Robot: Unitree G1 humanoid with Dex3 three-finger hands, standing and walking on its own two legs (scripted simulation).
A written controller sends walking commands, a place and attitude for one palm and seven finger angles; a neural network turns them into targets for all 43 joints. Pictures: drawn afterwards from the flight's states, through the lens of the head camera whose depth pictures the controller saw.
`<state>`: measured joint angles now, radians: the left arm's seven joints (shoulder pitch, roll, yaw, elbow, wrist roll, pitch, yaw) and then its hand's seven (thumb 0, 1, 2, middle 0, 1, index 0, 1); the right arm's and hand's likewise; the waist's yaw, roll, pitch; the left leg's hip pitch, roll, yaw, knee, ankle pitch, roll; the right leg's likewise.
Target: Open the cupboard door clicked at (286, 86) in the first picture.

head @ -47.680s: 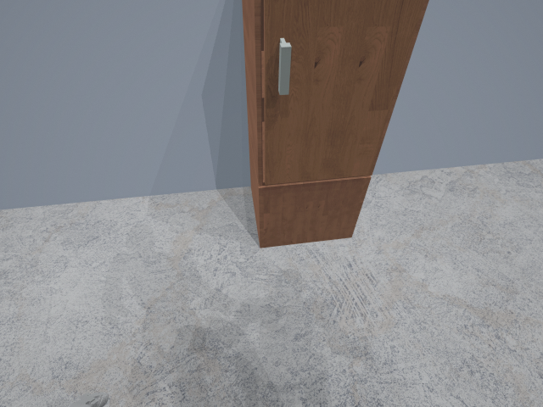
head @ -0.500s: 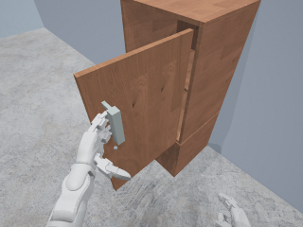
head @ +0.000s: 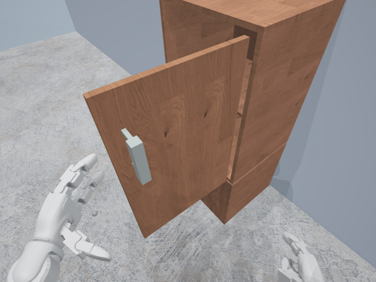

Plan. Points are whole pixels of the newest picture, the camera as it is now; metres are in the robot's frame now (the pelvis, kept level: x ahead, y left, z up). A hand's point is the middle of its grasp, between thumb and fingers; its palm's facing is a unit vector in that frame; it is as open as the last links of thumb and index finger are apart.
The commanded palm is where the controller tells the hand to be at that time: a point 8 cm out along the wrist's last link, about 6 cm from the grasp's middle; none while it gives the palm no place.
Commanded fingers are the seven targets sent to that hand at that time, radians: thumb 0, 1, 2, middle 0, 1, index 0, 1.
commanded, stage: slide the hand sideways off the handle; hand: left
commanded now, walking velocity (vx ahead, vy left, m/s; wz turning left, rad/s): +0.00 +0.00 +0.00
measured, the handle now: (135, 156) +0.34 +0.14 +0.11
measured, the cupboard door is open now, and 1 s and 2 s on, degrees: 88 88 88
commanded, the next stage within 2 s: draw the hand back to the body in 0.08 s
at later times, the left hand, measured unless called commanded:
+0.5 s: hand (76, 219) +0.20 +0.21 +0.11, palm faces -0.03 -1.00 -0.05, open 16.3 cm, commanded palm +0.17 +0.27 +0.13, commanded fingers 0.00 -0.50 0.30 -0.15 -0.30 -0.15 -0.30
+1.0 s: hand (39, 208) +0.20 +0.27 +0.13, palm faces +0.34 -0.88 -0.32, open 13.7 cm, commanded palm +0.16 +0.31 +0.16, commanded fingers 0.00 0.27 0.63 -0.18 -0.30 -0.18 -0.30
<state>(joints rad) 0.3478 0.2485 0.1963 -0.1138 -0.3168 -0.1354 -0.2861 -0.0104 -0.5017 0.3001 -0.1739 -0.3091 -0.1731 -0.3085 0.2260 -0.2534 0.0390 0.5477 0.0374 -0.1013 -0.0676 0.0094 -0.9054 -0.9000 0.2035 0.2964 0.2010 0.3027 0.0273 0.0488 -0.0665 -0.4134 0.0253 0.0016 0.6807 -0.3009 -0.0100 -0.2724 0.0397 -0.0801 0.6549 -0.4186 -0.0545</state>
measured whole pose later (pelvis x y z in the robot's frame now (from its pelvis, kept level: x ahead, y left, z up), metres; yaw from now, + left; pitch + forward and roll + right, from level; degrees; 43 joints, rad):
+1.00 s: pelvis +0.00 +0.04 +0.02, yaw -1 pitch -3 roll -1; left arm 0.44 0.30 0.21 -0.33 -0.07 -0.06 0.11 -0.01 -0.06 0.49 -0.17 -0.30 -0.17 -0.30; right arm 0.19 -0.23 0.06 0.64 0.00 -0.13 -0.09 0.01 -0.90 -0.90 0.20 0.30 0.20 0.30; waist 0.06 0.04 0.03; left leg -0.19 -0.01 0.04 0.44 -0.19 0.04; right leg -0.05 0.01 -0.04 0.38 -0.28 -0.01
